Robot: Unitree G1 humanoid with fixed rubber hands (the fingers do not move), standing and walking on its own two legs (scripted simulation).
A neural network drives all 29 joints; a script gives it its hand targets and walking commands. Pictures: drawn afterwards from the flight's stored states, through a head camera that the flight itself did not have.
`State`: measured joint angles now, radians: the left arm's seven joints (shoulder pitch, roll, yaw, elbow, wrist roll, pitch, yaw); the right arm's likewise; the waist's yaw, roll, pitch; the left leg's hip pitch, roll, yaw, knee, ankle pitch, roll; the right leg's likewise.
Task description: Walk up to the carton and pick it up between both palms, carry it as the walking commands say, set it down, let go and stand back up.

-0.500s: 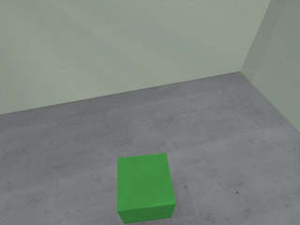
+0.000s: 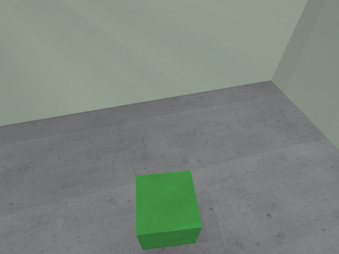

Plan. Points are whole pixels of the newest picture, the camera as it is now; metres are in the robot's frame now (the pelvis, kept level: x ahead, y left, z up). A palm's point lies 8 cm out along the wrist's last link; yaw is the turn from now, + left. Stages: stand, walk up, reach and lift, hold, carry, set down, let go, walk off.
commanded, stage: walk up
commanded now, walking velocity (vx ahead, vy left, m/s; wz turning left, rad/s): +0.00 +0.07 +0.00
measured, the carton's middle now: (166, 210) +0.44 +0.02 -0.63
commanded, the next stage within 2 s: none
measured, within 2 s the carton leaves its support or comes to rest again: neither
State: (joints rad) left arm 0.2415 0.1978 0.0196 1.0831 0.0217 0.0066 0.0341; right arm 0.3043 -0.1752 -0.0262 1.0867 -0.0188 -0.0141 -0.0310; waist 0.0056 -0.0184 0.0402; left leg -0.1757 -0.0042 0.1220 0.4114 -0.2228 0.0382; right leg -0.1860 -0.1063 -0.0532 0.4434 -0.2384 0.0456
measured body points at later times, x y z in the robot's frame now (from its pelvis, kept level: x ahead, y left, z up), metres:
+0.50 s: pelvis -0.01 +0.01 -0.01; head +0.01 +0.01 +0.44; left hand +0.01 +0.26 -0.16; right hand +0.00 -0.23 -0.16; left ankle +0.00 +0.09 -0.74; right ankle +0.00 -0.16 -0.74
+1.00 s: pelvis -0.01 +0.01 -0.01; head +0.01 +0.01 +0.44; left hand +0.00 +0.26 -0.16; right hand +0.01 -0.24 -0.16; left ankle +0.00 +0.09 -0.74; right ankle +0.00 -0.16 -0.74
